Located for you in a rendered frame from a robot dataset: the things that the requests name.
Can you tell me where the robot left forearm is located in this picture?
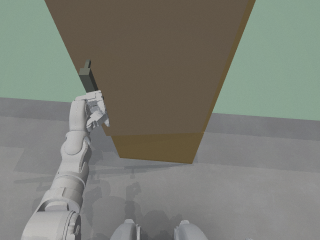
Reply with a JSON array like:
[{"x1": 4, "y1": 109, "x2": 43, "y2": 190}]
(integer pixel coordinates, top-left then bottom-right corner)
[{"x1": 21, "y1": 130, "x2": 92, "y2": 240}]

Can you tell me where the left robot hand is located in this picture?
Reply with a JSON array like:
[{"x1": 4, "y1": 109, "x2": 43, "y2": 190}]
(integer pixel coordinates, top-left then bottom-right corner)
[{"x1": 69, "y1": 90, "x2": 110, "y2": 135}]

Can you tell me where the cupboard door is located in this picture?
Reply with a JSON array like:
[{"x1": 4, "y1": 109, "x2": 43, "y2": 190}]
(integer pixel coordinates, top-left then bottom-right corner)
[{"x1": 44, "y1": 0, "x2": 249, "y2": 136}]

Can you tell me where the right robot thigh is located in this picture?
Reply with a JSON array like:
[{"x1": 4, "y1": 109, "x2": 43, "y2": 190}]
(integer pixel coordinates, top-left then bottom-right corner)
[{"x1": 173, "y1": 223, "x2": 209, "y2": 240}]

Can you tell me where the handle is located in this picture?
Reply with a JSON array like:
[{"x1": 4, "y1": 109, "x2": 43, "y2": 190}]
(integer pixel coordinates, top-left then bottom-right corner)
[{"x1": 78, "y1": 59, "x2": 104, "y2": 107}]

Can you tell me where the robot thigh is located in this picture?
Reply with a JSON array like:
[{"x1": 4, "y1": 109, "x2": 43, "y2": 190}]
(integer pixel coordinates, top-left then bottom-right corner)
[
  {"x1": 173, "y1": 223, "x2": 209, "y2": 240},
  {"x1": 110, "y1": 223, "x2": 141, "y2": 240}
]

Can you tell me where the left robot thigh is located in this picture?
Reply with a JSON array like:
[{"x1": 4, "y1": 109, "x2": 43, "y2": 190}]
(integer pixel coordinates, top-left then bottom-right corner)
[{"x1": 110, "y1": 223, "x2": 141, "y2": 240}]

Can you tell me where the left robot upper arm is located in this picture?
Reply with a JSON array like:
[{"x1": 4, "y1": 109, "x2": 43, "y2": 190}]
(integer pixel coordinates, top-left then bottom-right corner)
[{"x1": 23, "y1": 210, "x2": 82, "y2": 240}]

